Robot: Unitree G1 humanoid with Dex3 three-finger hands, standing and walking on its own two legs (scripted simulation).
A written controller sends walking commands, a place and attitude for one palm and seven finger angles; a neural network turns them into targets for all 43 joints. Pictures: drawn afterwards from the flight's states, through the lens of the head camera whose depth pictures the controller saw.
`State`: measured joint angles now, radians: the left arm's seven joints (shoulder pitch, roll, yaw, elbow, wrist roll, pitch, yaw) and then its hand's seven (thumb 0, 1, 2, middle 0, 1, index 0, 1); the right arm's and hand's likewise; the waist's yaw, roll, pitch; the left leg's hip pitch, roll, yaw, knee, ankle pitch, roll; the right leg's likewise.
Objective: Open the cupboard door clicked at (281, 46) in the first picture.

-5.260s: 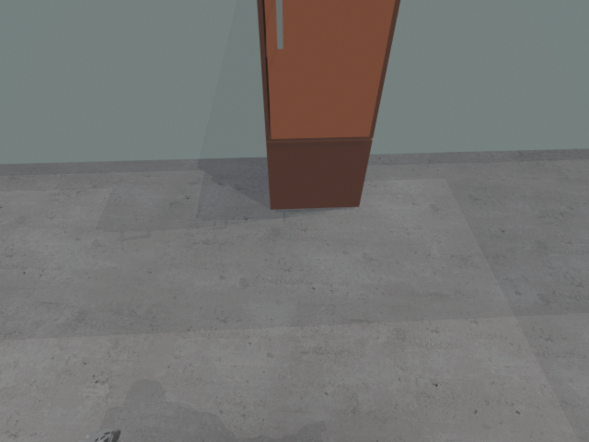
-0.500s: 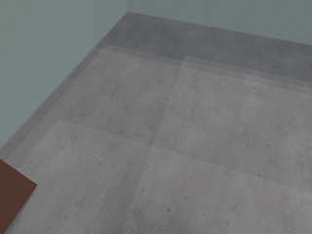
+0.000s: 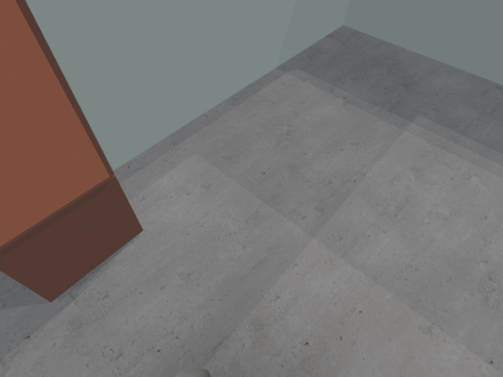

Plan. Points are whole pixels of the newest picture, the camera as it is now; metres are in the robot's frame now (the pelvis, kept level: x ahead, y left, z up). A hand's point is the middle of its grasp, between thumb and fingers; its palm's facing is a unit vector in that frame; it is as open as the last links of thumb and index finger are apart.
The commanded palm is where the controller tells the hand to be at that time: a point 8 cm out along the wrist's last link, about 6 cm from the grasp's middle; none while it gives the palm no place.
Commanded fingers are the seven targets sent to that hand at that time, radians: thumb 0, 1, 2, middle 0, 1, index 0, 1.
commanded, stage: turn to face it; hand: left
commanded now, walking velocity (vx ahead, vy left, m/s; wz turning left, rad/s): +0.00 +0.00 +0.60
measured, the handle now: out of the picture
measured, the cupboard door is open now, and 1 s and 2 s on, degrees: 0 0 0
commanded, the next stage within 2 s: take the last steps up to it in 1.48 s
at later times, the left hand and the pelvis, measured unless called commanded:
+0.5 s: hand out of the picture +0.06 +0.24 -0.14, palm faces +0.27 -0.93 -0.27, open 7.4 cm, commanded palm none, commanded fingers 0.00 0.90 0.90 -0.20 -0.30 -0.20 -0.30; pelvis -0.01 +0.01 +0.00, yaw +16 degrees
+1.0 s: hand out of the picture -0.13 +0.24 -0.19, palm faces +0.58 -0.78 -0.25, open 7.4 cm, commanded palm none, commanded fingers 0.00 0.90 0.90 -0.20 -0.30 -0.20 -0.30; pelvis -0.05 +0.02 -0.01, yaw +35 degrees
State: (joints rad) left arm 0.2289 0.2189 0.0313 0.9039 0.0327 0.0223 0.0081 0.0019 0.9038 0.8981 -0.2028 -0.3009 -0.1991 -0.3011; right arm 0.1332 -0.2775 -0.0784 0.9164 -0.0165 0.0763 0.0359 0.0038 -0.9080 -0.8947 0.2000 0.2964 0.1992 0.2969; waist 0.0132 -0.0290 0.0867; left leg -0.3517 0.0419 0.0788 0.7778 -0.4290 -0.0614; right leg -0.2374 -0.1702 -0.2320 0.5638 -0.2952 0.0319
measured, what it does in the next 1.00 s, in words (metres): steps on the spot, turning left: left foot, then right foot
